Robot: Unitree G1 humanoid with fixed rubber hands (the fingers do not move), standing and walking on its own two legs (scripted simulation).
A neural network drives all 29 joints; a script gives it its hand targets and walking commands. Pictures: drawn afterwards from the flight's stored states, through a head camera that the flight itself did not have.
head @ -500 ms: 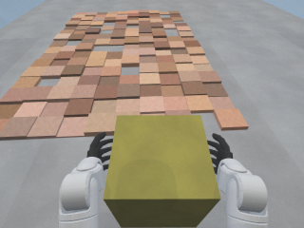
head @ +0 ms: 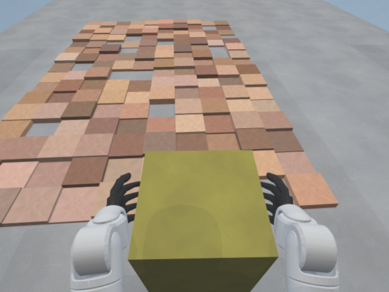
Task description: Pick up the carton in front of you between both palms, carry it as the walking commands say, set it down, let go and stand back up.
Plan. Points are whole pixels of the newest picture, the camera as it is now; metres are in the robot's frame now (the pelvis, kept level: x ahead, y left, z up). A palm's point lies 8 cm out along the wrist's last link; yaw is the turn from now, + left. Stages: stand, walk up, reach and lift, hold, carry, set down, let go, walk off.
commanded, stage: carry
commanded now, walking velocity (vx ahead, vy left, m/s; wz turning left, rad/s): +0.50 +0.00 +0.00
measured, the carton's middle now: (199, 226) +0.28 +0.00 +0.03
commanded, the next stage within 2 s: none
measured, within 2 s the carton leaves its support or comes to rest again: neither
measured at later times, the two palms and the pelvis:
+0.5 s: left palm (145, 86) +0.65 +0.15 +0.14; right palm (248, 87) +0.66 -0.15 +0.14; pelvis +0.34 -0.01 +0.00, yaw +2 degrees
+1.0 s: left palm (157, 31) +1.05 +0.15 +0.17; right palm (230, 30) +1.06 -0.15 +0.17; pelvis +0.66 -0.01 +0.02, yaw +0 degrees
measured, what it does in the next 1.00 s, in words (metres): climbs: right foot, then left foot 0.06 m higher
